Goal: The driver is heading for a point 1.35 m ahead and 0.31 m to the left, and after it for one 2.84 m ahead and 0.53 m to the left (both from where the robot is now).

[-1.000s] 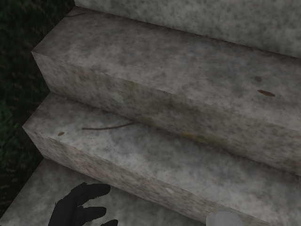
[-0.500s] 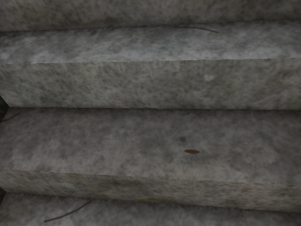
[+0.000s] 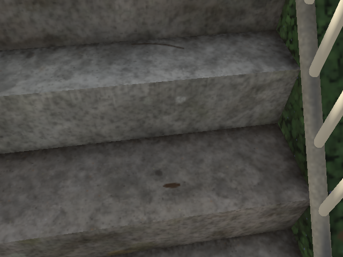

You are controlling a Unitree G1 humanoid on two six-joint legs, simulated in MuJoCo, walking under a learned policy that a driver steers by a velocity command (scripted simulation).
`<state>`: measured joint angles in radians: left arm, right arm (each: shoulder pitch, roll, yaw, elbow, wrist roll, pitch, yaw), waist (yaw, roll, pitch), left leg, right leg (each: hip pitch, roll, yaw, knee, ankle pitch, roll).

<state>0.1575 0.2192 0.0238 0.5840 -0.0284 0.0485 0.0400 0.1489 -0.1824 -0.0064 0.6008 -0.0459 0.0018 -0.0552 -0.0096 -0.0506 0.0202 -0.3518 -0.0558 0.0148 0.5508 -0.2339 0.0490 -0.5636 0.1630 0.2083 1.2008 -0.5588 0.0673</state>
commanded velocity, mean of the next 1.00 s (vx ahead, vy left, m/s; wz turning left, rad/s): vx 0.00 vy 0.00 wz -0.06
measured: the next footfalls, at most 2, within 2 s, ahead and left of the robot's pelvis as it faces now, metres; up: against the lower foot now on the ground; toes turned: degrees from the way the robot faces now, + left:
right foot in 0.28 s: +0.09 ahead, -0.14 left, +0.00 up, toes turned -1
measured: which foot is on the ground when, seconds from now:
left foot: down 0.00-1.00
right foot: up 0.00-0.26, down 0.28-1.00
